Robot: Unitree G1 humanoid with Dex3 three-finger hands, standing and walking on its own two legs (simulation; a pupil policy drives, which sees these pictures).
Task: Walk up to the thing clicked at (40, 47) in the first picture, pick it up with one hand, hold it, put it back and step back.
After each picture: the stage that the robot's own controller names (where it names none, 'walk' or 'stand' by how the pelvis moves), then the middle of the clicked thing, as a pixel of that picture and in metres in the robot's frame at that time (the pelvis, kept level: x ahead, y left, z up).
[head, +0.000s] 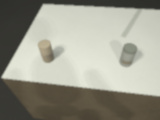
stand; (46, 51) +0.60 +0.24 -0.10
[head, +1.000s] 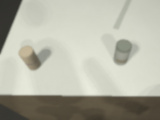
rise first; (30, 58) +0.48 +0.31 -0.10
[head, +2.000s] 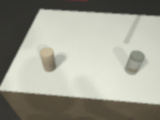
stand; (48, 60) +0.53 +0.21 -0.08
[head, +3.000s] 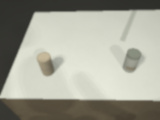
stand; (46, 64) +0.51 +0.22 -0.10
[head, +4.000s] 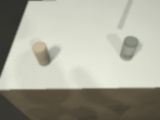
stand; (42, 54) +0.53 +0.24 -0.10
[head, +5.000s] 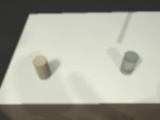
stand; (42, 68) +0.49 +0.23 -0.10
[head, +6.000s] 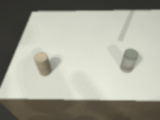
stand; (43, 64) +0.51 +0.24 -0.11
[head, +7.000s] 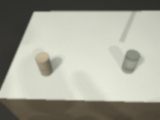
stand; (44, 64) +0.51 +0.23 -0.11
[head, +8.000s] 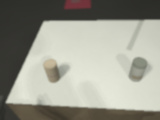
rise first; (52, 71) +0.50 +0.22 -0.10
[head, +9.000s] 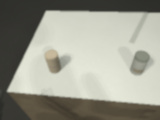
go down; (53, 62) +0.52 +0.22 -0.10
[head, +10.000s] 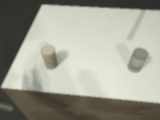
go down; (49, 57) +0.53 +0.21 -0.09
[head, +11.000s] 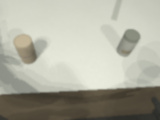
go down; (26, 50) +0.50 +0.21 -0.04
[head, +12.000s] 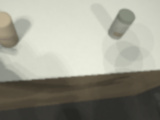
close in; (5, 31) +0.52 +0.22 -0.01
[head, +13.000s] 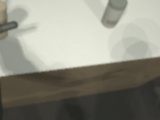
close; out of the picture +0.56 +0.21 +0.02
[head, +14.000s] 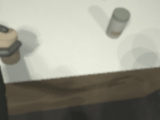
lift; (8, 47) +0.48 +0.21 +0.00
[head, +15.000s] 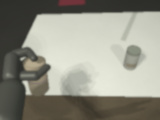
lift; (37, 75) +0.32 +0.18 +0.10
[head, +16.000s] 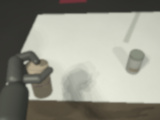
hold; (40, 79) +0.32 +0.17 +0.08
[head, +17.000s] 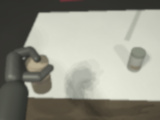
hold; (40, 75) +0.32 +0.17 +0.10
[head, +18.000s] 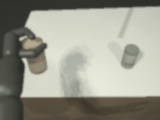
crouch; (35, 56) +0.41 +0.18 +0.10
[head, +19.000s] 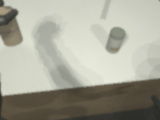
lower; (8, 26) +0.52 +0.21 +0.10
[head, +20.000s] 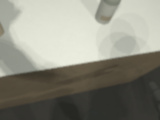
lower; out of the picture +0.56 +0.21 +0.02
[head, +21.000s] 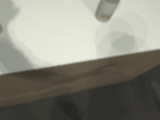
lower; out of the picture +0.56 +0.21 +0.03
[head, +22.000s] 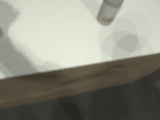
lower; out of the picture +0.55 +0.22 +0.02
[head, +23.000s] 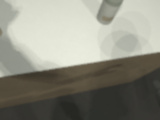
lower; out of the picture +0.55 +0.22 +0.02
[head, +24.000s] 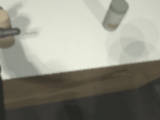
open; (1, 29) +0.52 +0.20 +0.01
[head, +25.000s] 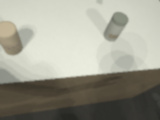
sink last; (9, 39) +0.51 +0.20 -0.01
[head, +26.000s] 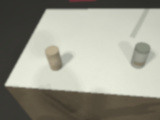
sink last; (54, 58) +0.53 +0.21 -0.04
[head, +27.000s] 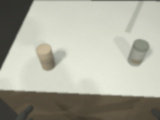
stand; (46, 57) +0.50 +0.20 -0.04
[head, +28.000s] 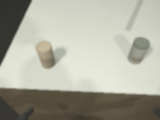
stand; (46, 55) +0.50 +0.20 -0.03
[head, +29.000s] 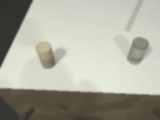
stand; (46, 56) +0.50 +0.20 -0.03
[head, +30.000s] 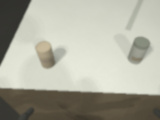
stand; (46, 55) +0.50 +0.20 -0.03
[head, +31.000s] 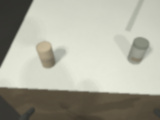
stand; (46, 55) +0.50 +0.20 -0.03
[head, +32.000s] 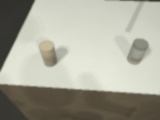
stand; (48, 54) +0.51 +0.20 -0.05
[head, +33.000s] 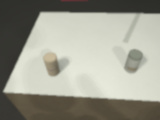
walk; (51, 64) +0.52 +0.20 -0.10
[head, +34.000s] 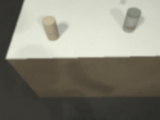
walk; (51, 29) +0.64 +0.21 -0.09
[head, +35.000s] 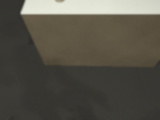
walk; out of the picture +0.96 +0.18 -0.07
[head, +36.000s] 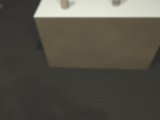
stand; (64, 0) +1.15 +0.20 -0.09
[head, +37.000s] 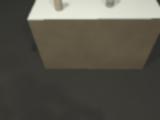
stand; (58, 2) +1.14 +0.23 -0.11
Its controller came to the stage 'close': yes
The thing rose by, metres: 0.20
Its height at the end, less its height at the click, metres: +0.00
